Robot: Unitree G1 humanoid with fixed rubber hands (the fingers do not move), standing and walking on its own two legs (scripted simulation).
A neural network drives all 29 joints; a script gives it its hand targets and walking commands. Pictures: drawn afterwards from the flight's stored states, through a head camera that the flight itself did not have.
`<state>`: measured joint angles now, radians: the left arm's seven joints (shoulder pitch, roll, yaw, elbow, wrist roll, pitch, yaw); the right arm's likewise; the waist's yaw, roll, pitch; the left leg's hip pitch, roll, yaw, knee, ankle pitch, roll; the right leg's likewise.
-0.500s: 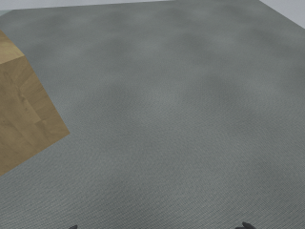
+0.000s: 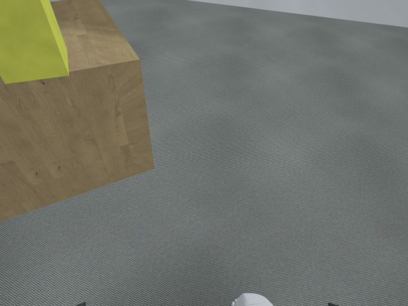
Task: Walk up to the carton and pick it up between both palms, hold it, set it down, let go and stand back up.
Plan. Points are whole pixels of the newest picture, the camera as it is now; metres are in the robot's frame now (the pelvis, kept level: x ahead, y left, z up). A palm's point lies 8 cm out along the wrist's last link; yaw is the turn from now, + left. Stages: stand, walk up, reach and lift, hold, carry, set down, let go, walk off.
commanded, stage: walk up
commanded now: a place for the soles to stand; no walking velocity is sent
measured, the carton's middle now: (23, 30) +0.97 +0.56 +0.09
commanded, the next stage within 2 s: none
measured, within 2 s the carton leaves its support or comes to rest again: neither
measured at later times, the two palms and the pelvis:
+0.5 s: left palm out of the picture +0.15 +0.32 -0.07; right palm (273, 223) +0.32 -0.19 -0.10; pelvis +0.18 +0.05 +0.02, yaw +14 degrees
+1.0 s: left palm out of the picture +0.30 +0.49 -0.09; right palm (205, 181) +0.44 -0.03 -0.08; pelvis +0.31 +0.22 +0.02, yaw +23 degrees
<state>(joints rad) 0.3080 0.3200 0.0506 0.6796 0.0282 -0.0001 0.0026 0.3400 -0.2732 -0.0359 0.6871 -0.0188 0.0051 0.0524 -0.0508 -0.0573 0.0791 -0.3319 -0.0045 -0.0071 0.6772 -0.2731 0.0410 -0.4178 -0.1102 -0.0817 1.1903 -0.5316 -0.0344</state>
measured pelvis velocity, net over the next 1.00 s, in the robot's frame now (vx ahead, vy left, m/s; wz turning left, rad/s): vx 0.31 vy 0.22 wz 0.41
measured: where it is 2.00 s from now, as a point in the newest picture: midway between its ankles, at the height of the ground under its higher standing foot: (103, 255)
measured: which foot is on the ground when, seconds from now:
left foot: down 0.00-0.30, up 0.32-0.70, down 0.72-1.00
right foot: up 0.00-0.28, down 0.30-0.74, up 0.76-1.00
